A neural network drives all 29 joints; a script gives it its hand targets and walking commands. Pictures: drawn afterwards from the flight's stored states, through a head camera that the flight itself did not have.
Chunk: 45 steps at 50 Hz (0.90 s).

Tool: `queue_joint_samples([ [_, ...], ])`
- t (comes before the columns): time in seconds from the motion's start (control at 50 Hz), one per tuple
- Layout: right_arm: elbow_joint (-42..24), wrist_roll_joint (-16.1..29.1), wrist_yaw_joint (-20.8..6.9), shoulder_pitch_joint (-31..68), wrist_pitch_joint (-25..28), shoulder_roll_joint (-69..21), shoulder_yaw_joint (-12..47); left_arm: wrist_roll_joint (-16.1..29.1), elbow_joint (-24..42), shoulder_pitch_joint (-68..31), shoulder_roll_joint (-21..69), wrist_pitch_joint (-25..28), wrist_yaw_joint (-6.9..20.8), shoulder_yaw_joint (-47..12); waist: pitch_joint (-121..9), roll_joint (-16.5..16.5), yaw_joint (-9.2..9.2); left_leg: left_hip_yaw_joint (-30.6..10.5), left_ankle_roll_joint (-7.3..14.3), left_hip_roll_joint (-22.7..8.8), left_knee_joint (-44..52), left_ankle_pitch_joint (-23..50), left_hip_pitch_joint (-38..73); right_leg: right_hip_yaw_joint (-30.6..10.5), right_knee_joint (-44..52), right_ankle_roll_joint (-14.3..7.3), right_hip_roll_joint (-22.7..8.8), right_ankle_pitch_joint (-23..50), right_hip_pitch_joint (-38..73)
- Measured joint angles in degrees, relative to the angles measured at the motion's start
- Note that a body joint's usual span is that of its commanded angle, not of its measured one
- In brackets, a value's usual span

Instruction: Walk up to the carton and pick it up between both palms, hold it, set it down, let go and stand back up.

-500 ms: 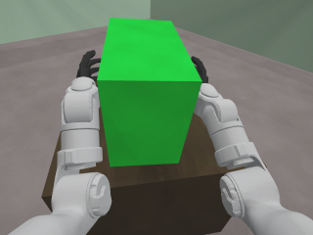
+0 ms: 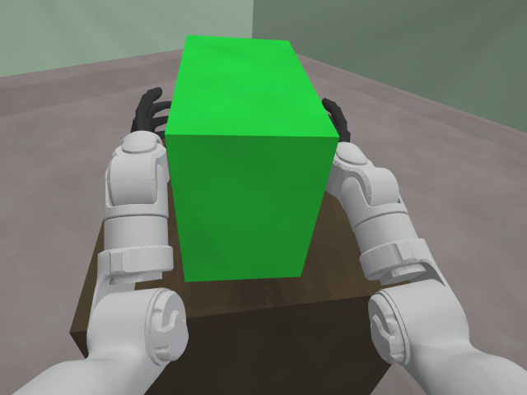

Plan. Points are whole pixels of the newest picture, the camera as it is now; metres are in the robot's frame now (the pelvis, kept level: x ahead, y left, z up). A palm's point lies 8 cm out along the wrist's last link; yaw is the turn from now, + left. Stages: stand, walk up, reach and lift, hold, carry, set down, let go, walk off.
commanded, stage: hold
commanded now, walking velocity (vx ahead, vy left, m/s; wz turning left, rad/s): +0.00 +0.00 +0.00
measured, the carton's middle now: (241, 150) +0.42 +0.01 +0.21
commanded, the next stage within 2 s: none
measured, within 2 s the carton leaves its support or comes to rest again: neither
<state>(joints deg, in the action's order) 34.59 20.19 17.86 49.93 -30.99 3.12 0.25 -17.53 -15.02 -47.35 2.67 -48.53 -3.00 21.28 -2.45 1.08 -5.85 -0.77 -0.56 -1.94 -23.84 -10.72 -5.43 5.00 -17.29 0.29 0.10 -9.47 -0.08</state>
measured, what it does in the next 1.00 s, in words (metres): stands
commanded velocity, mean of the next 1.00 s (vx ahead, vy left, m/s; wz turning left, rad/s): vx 0.00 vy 0.00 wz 0.00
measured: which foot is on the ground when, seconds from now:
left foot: down 0.00-1.00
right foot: down 0.00-1.00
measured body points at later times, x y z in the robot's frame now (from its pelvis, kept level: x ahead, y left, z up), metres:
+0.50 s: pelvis +0.00 +0.00 +0.00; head -0.06 +0.02 +0.45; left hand +0.39 +0.14 +0.24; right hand +0.39 -0.13 +0.23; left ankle +0.04 +0.12 -0.75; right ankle +0.01 -0.12 -0.75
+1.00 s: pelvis +0.00 +0.00 +0.00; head -0.07 +0.02 +0.44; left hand +0.39 +0.14 +0.25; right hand +0.38 -0.13 +0.24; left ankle +0.04 +0.12 -0.75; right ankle +0.01 -0.12 -0.75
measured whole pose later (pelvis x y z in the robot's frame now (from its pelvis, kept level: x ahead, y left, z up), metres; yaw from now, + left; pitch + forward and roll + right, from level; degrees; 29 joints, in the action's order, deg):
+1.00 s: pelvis +0.00 +0.00 +0.00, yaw +0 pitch -7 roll -2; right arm 33.2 20.6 18.0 49.5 -31.1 3.3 0.5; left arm -17.0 -13.5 -47.2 2.6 -48.6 -3.5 20.7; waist -2.2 0.6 -5.7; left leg -1.0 -0.6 -1.9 -23.9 -10.9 -5.7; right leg 5.1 -17.0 0.3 0.2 -9.5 -0.1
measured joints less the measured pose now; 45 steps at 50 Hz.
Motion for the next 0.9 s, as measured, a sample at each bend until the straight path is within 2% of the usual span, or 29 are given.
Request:
queue_joint_samples([
  [0.28, 1.03, -0.35, -0.78, 0.52, 1.08, 0.22, -0.40, 0.18, -1.05, -0.96, -0.24, 0.80, -0.75, -0.50, -0.25, -0.24, 0.02, -0.05, 0.05, 0.06, 0.02, 0.19, -0.98, 0.01, 0.03, -0.02, -0.04, 0.17, -0.96],
  [0.7, -1.75, 1.04, 0.37, -1.34, 0.24, 0.78, 1.83, 0.83, 1.89, 1.22, 0.31, 0.15, -0.69, -0.70, 0.39, -0.72, -0.16, -0.39, -0.11, -0.08, -0.19, -0.36, -0.19, 0.28, 0.42, 0.01, 0.17, -0.16, 0.21],
  [0.9, -1.59, 0.51, 0.41, -0.81, -0.39, 0.19, 0.48, 0.57, 1.48, 0.65, 0.10, -0.13, -0.38, -0.56, 0.25, -0.68, 0.18, -0.22, -0.03, 0.02, -0.05, -0.29, 0.03, 0.08, 0.43, 0.02, 0.06, -0.08, 0.31],
])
